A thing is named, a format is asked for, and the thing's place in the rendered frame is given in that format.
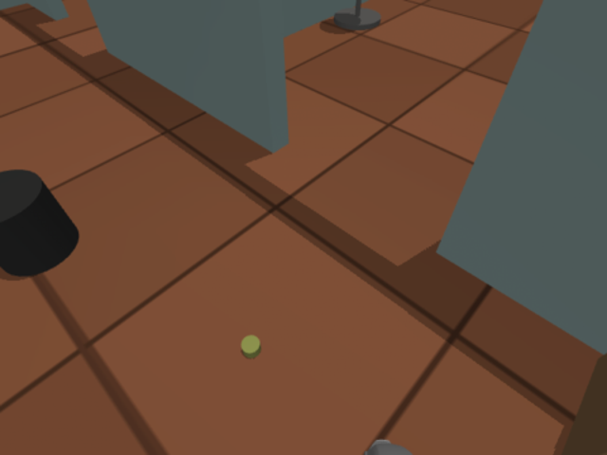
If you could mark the coat stand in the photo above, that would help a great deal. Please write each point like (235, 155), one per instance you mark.
(357, 18)

